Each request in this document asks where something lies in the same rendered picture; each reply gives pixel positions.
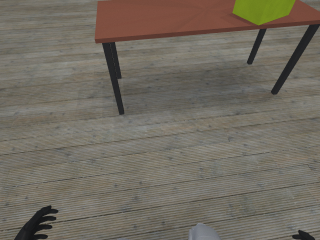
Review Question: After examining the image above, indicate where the robot right thigh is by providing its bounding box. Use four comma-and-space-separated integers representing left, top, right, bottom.
188, 224, 222, 240

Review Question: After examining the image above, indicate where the carton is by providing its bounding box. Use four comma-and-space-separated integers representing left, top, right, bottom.
232, 0, 296, 26

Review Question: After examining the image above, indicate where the table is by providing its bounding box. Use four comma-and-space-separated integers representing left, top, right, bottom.
94, 0, 320, 115

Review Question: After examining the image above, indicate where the left robot hand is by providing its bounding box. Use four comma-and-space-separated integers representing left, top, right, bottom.
14, 205, 59, 240

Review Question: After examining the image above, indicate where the right robot hand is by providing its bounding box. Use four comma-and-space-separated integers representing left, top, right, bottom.
292, 230, 315, 240

